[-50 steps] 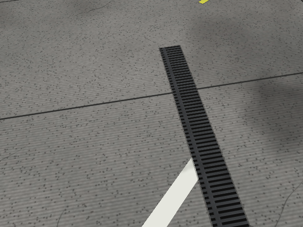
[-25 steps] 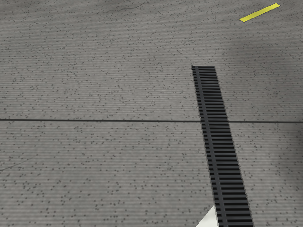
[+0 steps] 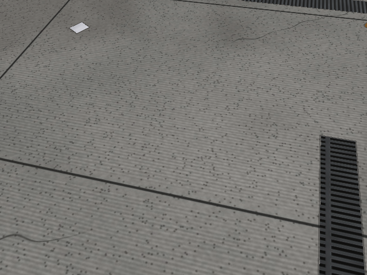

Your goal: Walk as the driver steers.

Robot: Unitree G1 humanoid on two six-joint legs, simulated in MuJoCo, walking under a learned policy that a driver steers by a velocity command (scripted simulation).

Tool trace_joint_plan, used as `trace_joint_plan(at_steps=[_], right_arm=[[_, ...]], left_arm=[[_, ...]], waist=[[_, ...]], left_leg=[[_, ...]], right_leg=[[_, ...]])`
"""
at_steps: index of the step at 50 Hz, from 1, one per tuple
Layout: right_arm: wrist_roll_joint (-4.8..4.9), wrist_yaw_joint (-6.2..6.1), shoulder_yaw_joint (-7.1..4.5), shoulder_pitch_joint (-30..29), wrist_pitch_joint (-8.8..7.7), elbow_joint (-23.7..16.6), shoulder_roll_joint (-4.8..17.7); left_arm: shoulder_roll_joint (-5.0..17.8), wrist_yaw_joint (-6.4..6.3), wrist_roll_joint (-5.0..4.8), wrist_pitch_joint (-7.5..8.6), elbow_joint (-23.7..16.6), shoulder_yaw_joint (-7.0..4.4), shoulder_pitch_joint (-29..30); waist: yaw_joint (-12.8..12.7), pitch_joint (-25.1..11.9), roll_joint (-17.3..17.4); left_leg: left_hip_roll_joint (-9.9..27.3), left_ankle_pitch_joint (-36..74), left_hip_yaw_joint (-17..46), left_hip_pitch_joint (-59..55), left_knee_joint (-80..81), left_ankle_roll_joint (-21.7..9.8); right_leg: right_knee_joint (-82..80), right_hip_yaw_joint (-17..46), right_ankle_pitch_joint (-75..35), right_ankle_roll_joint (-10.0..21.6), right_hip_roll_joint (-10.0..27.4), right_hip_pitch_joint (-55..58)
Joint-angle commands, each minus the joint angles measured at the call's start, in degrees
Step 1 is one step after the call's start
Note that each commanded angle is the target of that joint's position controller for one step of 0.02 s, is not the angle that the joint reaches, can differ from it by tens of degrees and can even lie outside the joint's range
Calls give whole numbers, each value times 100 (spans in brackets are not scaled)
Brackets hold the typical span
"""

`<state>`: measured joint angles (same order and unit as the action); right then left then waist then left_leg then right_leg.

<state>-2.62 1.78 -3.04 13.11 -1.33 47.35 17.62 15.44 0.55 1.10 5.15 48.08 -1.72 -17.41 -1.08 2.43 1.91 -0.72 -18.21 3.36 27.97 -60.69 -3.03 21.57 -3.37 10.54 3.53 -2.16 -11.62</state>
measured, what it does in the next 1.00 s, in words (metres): walks ahead, turning right: left foot, then right foot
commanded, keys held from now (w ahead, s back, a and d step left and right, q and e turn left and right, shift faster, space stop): w+e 0.84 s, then w+q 0.16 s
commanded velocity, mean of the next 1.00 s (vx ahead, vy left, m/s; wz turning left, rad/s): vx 0.50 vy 0.00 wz -0.39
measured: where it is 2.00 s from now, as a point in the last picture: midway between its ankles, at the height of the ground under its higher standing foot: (260, 195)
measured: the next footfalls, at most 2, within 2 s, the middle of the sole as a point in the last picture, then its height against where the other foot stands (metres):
left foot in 0.26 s outside the picture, level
right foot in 0.76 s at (246, 271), level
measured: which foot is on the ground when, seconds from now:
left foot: up 0.00-0.24, down 0.26-0.78, up 0.80-1.00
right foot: down 0.00-0.26, up 0.28-0.74, down 0.76-1.00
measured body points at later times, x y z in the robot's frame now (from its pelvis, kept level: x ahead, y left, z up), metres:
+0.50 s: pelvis +0.25 +0.03 +0.00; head +0.27 +0.04 +0.45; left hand +0.41 +0.28 -0.13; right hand +0.24 -0.25 -0.12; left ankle +0.24 +0.12 -0.74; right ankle +0.25 -0.11 -0.66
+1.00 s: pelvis +0.48 -0.11 +0.00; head +0.50 -0.13 +0.45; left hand +0.67 +0.10 -0.13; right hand +0.45 -0.38 -0.13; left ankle +0.60 +0.02 -0.66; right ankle +0.46 -0.14 -0.74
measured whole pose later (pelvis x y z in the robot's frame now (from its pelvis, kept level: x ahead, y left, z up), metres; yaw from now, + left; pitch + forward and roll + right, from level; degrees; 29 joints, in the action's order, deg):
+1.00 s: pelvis +0.48 -0.11 +0.00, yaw -28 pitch +0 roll +0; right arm -1.9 1.2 -2.2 12.9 -1.8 46.6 14.7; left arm 14.4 0.8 0.7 2.8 49.8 -3.1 -16.5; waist 0.2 3.4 1.9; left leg 7.4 -14.1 0.2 33.4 -61.6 0.0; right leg 18.2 -2.3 10.4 7.7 -7.4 -7.7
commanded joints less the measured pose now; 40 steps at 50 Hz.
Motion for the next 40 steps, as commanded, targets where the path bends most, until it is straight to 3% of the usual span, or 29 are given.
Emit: trace_joint_plan(at_steps=[1,4,8,10,11,12,13,14,15,16,17,19,23,27,32,35,37,38,39,40], right_arm=[[-62,66,52,-56,-16,-365,107],[22,103,198,-856,-78,-604,-67],[92,23,210,-1287,-156,-747,98],[97,-40,171,-1115,-211,-739,208],[84,-84,134,-739,-255,-629,263],[17,-159,40,-95,-330,-420,489],[-115,-245,-83,845,-387,-352,941],[-95,-282,-222,1014,-287,-325,1464],[13,-275,-156,762,-222,-361,980],[53,-250,-36,354,-240,-430,527],[65,-226,18,117,-282,-434,285],[91,-244,63,82,-373,-354,93],[172,-240,0,431,-517,-134,162],[143,-236,-14,651,-493,37,136],[137,-269,-94,949,-443,222,414],[127,-315,-134,1074,-336,331,595],[124,-337,-179,1107,-220,364,782],[134,-330,-172,1062,-178,309,787],[170,-282,-75,1215,-197,55,408],[173,-190,-60,1018,-256,-382,217]], left_arm=[[590,39,-81,103,-83,-124,-178],[674,35,-71,27,85,-169,-428],[863,37,-56,-39,258,-248,-782],[920,13,-44,-71,281,-278,-756],[940,1,-61,-85,280,-291,-685],[811,8,-81,-76,277,-263,-718],[518,18,-132,-43,41,-189,-555],[32,-15,-236,-75,-163,-94,-1016],[595,-67,-78,-199,-6,-225,-908],[608,-19,-43,-236,10,-271,-669],[467,28,-46,-255,10,-261,-540],[369,106,50,-371,22,-280,-474],[192,230,84,-505,-223,-265,92],[100,336,82,-513,-554,-190,934],[96,430,108,-489,-918,-92,1811],[216,383,146,-492,-974,-131,1766],[401,303,157,-443,-759,-238,921],[583,224,202,-391,-448,-353,-21],[1200,117,250,-395,-335,-545,-630],[1704,82,64,-448,-488,-652,-419]], waist=[[177,-73,-703],[-1,69,-699],[-123,-11,-697],[15,-68,-717],[225,-170,-631],[462,-533,-330],[884,-1275,367],[665,-1671,1484],[588,-1163,677],[403,-535,283],[276,-262,265],[107,-107,479],[57,-112,324],[160,112,297],[342,301,257],[240,143,329],[-137,-411,369],[-558,-945,119],[-676,-1591,-685],[-400,-2017,-1581]], left_leg=[[369,434,-223,579,706,184],[323,1034,-457,168,1898,364],[157,1219,-521,-353,2577,366],[105,974,-461,-792,2927,278],[39,990,-476,-1381,3303,208],[173,894,-285,-2359,3570,68],[1461,-114,1028,-3531,3896,-231],[2720,-919,3057,-4375,4574,-749],[2601,-1571,3274,-3769,4743,-857],[2275,-1249,2485,-3194,4818,-745],[2001,-348,1757,-2765,4936,-638],[1637,773,802,-2372,5056,-454],[1595,2158,-35,-2492,5143,-521],[1462,2506,-752,-2506,5201,-514],[1577,2944,-1306,-2750,5078,-403],[1649,4850,-1620,-3233,4288,-294],[1645,5944,-1758,-3276,2762,-259],[1530,5203,-1861,-2671,1406,-118],[1214,2590,-1863,-930,-455,120],[-9,-1362,-1085,1000,-2148,420]], right_leg=[[-1196,1476,-1328,952,1370,345],[-1229,1210,-1325,849,1108,36],[-892,1447,-1665,742,1244,212],[-571,1654,-1603,648,1309,295],[-167,1626,-1699,556,1206,187],[737,1407,-1758,428,875,-81],[2301,1016,-664,261,460,-796],[3739,388,1998,107,-247,-2341],[4394,641,1923,168,86,-2745],[4455,770,1400,189,317,-2760],[4337,735,1042,137,478,-2615],[4223,645,749,8,622,-2374],[4227,536,163,-140,671,-2759],[3302,337,-568,-224,694,-2973],[1845,-200,-726,49,552,-2377],[1493,-512,-20,375,186,-1862],[1243,-596,472,666,-258,-814],[812,-415,294,860,-361,477],[587,1426,1262,1291,950,2173],[-301,4579,913,2044,2262,3101]])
